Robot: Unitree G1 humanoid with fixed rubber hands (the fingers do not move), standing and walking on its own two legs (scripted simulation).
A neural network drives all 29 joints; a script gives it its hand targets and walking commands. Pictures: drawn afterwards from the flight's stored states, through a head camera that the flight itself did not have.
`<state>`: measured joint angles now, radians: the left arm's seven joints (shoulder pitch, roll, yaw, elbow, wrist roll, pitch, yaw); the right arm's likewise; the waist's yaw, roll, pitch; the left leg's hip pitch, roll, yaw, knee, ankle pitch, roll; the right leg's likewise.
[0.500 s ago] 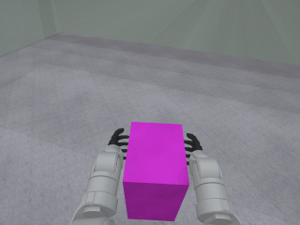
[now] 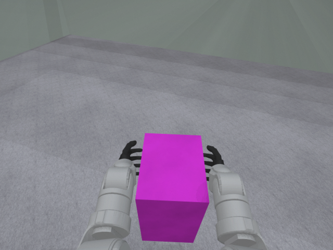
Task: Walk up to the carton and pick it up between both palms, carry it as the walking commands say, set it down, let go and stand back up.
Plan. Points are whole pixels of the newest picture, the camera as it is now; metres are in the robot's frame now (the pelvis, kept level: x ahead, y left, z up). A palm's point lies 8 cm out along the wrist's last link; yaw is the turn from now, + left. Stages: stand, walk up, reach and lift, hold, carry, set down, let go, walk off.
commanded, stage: hold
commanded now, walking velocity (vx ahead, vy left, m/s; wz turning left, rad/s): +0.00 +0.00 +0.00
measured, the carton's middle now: (170, 190) +0.30 +0.00 -0.01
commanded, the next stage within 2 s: carry in 0.42 s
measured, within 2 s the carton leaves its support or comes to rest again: neither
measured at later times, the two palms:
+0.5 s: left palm (125, 165) +0.32 +0.12 +0.06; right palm (216, 169) +0.32 -0.12 +0.06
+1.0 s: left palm (117, 200) +0.21 +0.11 +0.08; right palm (228, 204) +0.21 -0.12 +0.07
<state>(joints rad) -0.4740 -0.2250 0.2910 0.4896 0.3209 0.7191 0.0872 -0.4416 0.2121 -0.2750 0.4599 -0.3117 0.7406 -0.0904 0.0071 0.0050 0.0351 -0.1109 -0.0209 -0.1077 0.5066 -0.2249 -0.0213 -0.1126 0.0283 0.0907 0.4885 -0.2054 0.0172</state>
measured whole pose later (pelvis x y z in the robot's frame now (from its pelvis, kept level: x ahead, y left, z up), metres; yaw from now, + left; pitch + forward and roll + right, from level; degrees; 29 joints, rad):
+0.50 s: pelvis +0.01 +0.00 +0.00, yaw +1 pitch -3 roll +0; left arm -0.42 -0.20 0.21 0.41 0.28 0.76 0.09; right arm -0.40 0.19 -0.19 0.39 -0.27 0.79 -0.11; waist -0.01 -0.01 -0.07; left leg -0.24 -0.04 -0.12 0.53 -0.23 -0.02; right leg -0.25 0.01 0.07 0.54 -0.23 0.02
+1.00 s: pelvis -0.07 -0.02 +0.00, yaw +4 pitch +4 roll +1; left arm -0.24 -0.15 0.00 -0.21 0.03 1.10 0.23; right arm -0.20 0.14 0.00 -0.26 -0.03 1.12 -0.26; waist 0.00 0.01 -0.05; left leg -0.63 -0.01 0.02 1.01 -0.44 -0.02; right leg -0.41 -0.02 -0.08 0.59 -0.25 -0.06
